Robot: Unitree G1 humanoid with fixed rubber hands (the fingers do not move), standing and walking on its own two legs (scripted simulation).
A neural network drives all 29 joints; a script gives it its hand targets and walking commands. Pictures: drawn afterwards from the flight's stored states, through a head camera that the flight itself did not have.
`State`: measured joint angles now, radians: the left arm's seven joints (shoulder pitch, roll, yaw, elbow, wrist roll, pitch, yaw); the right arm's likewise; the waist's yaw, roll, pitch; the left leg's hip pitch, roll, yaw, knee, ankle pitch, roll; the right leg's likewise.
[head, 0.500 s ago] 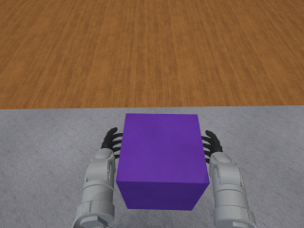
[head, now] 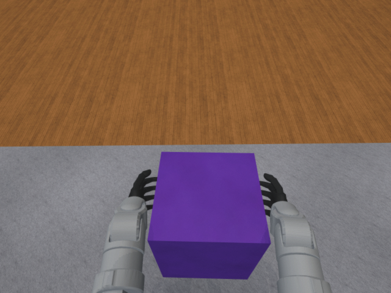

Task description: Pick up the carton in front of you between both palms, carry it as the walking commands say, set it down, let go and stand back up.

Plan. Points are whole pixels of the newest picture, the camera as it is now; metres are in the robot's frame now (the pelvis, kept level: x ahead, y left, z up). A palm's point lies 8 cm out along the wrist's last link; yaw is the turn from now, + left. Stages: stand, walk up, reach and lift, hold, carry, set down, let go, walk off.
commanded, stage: reach and lift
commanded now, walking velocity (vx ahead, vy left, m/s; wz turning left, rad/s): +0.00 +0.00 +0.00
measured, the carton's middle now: (206, 218) +0.30 +0.00 -0.04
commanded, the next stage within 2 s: hold in 0.14 s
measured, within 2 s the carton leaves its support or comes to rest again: neither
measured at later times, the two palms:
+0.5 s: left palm (134, 205) +0.27 +0.15 +0.05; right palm (281, 211) +0.27 -0.15 +0.05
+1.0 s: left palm (135, 202) +0.28 +0.15 +0.05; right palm (281, 207) +0.28 -0.15 +0.05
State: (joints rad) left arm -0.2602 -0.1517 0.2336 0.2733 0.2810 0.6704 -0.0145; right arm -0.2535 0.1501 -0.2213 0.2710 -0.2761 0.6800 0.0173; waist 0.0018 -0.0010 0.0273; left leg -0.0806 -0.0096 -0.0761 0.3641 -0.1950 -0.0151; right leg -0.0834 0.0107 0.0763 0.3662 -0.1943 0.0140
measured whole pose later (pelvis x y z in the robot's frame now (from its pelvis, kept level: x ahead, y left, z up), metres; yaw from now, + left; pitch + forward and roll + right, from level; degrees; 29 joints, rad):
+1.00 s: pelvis -0.01 +0.00 +0.00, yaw +0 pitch -8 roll +0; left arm -0.26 -0.15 0.22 0.20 0.28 0.76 -0.02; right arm -0.26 0.15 -0.21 0.19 -0.27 0.77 0.02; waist 0.00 0.00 0.05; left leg -0.04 -0.01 -0.08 0.35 -0.18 -0.01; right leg -0.04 0.01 0.08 0.35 -0.18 0.01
